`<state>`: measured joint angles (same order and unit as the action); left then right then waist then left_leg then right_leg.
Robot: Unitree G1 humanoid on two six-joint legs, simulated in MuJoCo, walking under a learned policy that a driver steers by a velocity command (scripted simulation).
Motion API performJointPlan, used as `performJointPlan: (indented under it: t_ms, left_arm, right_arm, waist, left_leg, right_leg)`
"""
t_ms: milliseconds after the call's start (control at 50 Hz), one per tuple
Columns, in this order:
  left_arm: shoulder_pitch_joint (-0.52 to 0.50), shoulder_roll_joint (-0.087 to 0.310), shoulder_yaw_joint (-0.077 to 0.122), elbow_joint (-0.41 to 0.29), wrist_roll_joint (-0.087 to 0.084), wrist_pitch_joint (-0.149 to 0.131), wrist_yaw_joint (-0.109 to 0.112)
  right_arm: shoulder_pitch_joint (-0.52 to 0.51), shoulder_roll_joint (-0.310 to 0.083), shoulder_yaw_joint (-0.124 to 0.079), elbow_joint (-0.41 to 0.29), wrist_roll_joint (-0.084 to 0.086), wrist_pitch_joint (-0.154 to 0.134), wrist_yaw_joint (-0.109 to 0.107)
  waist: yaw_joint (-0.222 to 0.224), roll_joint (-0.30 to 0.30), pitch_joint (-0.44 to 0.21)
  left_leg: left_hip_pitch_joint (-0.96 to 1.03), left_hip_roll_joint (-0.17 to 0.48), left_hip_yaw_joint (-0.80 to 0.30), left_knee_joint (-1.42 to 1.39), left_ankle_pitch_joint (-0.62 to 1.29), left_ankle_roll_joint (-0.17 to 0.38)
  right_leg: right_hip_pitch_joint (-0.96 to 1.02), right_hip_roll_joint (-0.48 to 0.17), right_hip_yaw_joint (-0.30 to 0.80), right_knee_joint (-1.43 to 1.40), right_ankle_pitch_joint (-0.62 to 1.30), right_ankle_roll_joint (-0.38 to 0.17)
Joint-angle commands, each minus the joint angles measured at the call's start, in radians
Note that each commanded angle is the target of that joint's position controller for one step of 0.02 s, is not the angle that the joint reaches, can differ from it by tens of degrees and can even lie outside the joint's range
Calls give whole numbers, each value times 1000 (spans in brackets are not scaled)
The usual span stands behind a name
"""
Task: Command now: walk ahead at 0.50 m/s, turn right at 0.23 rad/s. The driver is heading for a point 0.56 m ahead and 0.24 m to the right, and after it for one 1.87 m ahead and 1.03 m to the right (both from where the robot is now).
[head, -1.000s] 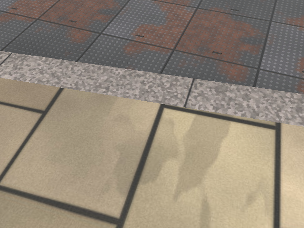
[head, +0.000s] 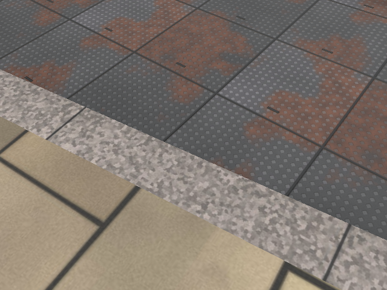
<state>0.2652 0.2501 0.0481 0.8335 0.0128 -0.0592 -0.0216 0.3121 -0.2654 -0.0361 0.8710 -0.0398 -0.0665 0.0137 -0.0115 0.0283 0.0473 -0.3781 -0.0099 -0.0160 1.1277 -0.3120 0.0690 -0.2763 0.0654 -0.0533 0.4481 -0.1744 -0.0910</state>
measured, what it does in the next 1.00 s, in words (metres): walks ahead, turning right: left foot, then right foot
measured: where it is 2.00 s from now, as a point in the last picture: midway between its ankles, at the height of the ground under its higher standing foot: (274, 235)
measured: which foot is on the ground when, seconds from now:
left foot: up 0.00-0.34, down 0.36-0.88, up 0.90-1.00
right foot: down 0.00-0.36, up 0.38-0.86, down 0.88-1.00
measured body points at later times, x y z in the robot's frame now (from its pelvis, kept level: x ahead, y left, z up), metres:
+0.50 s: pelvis +0.26 +0.02 +0.00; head +0.29 +0.03 +0.45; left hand +0.36 +0.29 -0.14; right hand +0.35 -0.26 -0.10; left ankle +0.33 +0.10 -0.74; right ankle +0.14 -0.06 -0.66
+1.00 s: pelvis +0.43 -0.07 -0.01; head +0.46 -0.11 +0.43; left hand +0.70 +0.06 -0.12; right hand +0.36 -0.34 -0.15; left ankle +0.44 +0.09 -0.64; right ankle +0.48 -0.16 -0.74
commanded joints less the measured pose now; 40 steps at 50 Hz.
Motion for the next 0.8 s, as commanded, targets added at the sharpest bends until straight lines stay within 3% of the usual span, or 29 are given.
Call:
performJointPlan:
  t_ms: [20,60,120,240,300,340,360,380,400,420,440,460,480,520,580,660,720,800]
  left_arm:
    - [76,96,21,-8,-12,-25,0]
    - [102,121,29,4,-15,-26,5]
    - [154,120,30,20,-18,-19,9]
    - [246,136,39,35,-5,-8,17]
    - [216,156,47,18,4,-2,28]
    - [162,178,54,0,3,-2,28]
    - [157,157,50,-6,-5,-9,21]
    - [161,88,32,-45,-13,-16,19]
    - [271,45,25,-74,-35,-8,19]
    - [245,124,36,-33,-4,14,28]
    - [175,123,40,-37,7,18,17]
    - [144,98,36,-45,7,21,8]
    - [123,93,37,-50,19,31,0]
    - [119,80,36,-56,26,53,-13]
    - [36,70,32,-94,25,66,-25]
    - [-90,56,21,-148,23,70,-34]
    - [-173,20,0,-184,22,63,-42]
    - [-166,46,7,-203,33,57,-42]
  right_arm:
    - [46,-49,-7,-54,-11,7,10]
    - [-21,-44,-2,-78,-10,15,11]
    - [-176,-41,5,-129,-4,18,10]
    - [-363,-35,18,-193,13,8,8]
    - [-349,-58,13,-206,20,-6,4]
    - [-198,-90,-2,-163,19,-20,-7]
    - [-73,-136,-19,-133,5,-35,-21]
    - [99,-218,-37,-131,-16,-40,-38]
    - [65,-279,-56,-131,-14,-20,-39]
    - [3,-177,-41,-145,-2,-8,-35]
    - [-55,-97,-22,-157,5,-9,-30]
    - [-81,-69,-14,-153,4,-13,-26]
    - [-75,-60,-11,-143,7,-19,-28]
    - [-49,-57,-11,-123,17,-35,-27]
    - [-9,-73,-21,-100,24,-49,-23]
    - [28,-80,-25,-74,21,-43,-22]
    - [25,-93,-27,-65,28,-35,-27]
    - [49,-141,-42,-55,32,-10,-41]
  waist:
    - [-18,-93,-42]
    - [-13,-86,-19]
    - [22,-85,19]
    - [88,-99,-3]
    - [62,-113,-12]
    - [-11,-99,-61]
    - [-64,-33,-140]
    - [-118,94,-308]
    - [-39,311,-349]
    - [-23,118,-218]
    - [-17,22,-116]
    - [-2,14,-70]
    - [6,50,-48]
    - [20,86,-49]
    - [23,58,-40]
    - [11,51,8]
    - [1,61,23]
    - [-1,91,-25]
  left_leg:
    - [-151,67,-14,-35,41,-40]
    - [-192,77,3,-106,83,-68]
    - [-247,81,17,-272,195,-101]
    - [-214,33,18,-477,285,-109]
    - [-115,16,-5,-560,214,-85]
    - [116,-19,8,-654,166,-55]
    - [312,43,-50,-697,153,-20]
    - [536,303,-301,-725,-47,31]
    - [655,472,-715,-858,-149,134]
    - [537,438,-678,-862,-245,133]
    - [420,381,-520,-874,-177,111]
    - [339,336,-388,-902,-27,93]
    - [294,300,-290,-918,71,77]
    - [262,267,-177,-933,227,68]
    - [283,272,-76,-957,348,85]
    - [297,252,55,-956,490,85]
    - [259,224,174,-891,676,61]
    - [339,247,215,-725,883,30]
  right_leg:
    - [127,-244,322,-246,256,-154]
    - [103,-228,298,-274,241,-165]
    - [102,-201,288,-292,221,-151]
    - [191,-198,319,-189,358,-123]
    - [202,-217,373,-124,384,-101]
    - [147,-185,376,3,432,-69]
    - [78,-119,331,190,381,-44]
    - [-40,-53,236,470,90,-22]
    - [-324,66,136,672,-410,-1]
    - [-401,-28,148,766,-342,-7]
    - [-391,-58,150,757,-241,-2]
    - [-361,-87,142,729,-184,11]
    - [-343,-108,132,705,-163,23]
    - [-320,-116,117,706,-129,40]
    - [-393,-129,110,697,-53,57]
    - [-451,-135,77,553,66,74]
    - [-327,-112,-5,332,158,61]
    - [-198,-50,-67,203,64,9]
Next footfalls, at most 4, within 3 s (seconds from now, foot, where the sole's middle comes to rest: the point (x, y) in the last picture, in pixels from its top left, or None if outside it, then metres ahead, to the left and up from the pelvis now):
0.36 left None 0.37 0.09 -0.78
0.88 right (262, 278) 0.51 -0.18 -0.77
1.46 left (232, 233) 0.68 -0.09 -0.78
1.90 right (319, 233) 0.67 -0.41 -0.78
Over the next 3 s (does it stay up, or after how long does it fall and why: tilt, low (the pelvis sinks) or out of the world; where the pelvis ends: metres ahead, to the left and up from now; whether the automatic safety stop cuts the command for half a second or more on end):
stays up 1.08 -0.75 -0.15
